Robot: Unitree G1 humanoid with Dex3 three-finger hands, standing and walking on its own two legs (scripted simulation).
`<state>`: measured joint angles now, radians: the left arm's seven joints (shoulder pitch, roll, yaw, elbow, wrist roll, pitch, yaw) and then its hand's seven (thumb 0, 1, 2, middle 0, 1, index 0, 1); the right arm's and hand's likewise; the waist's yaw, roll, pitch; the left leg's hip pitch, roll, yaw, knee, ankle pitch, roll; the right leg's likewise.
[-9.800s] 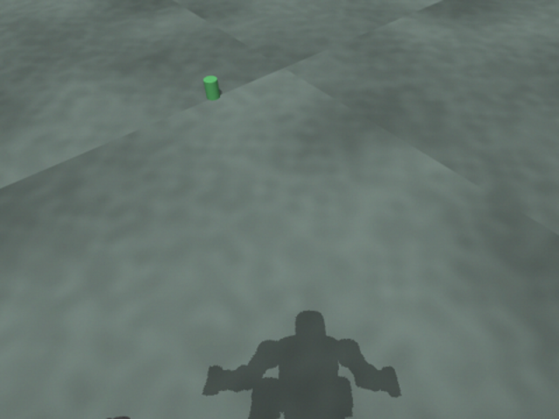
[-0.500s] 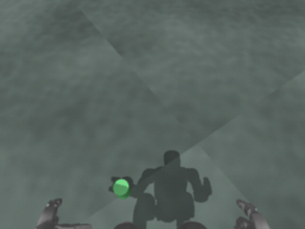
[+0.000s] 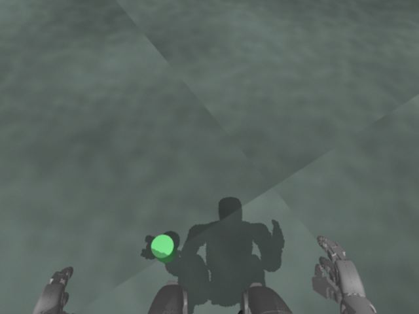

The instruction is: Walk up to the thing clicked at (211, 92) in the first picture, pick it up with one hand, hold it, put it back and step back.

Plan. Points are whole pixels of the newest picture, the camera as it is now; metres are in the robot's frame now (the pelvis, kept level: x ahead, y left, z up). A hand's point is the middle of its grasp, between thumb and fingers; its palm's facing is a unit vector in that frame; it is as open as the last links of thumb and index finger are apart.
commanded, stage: go down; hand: left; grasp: from the side
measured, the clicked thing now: (164, 249) +0.36 +0.18 -0.64
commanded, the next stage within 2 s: none
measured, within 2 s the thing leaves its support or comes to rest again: neither
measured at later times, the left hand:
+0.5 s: hand (85, 276) +0.21 +0.31 -0.21, palm faces +0.07 -0.96 -0.26, open 17.1 cm
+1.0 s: hand (84, 259) +0.26 +0.34 -0.27, palm faces +0.08 -0.98 -0.21, open 16.7 cm
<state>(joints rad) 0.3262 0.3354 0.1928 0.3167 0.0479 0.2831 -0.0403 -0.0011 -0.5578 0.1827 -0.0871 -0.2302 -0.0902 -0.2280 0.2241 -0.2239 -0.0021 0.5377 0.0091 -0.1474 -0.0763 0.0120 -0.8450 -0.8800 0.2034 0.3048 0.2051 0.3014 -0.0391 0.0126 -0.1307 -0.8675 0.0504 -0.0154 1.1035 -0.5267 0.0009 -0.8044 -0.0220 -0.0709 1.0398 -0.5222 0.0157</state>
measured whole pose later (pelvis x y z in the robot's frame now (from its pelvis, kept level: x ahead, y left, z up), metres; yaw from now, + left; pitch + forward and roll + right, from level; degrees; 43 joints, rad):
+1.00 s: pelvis -0.08 -0.01 -0.22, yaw -4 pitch +34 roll -5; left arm -0.31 0.66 0.64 0.91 -0.14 -0.40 -0.53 -0.01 -0.40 0.15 -0.05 -0.14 -0.05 -0.13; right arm 0.10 -0.32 0.03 0.67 -0.01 -0.16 -0.04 0.01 -0.89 -0.90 0.20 0.30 0.21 0.30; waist -0.04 -0.01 -0.16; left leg -1.87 0.06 -0.07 1.94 -0.67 0.00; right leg -1.80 -0.02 -0.08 1.90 -0.68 0.00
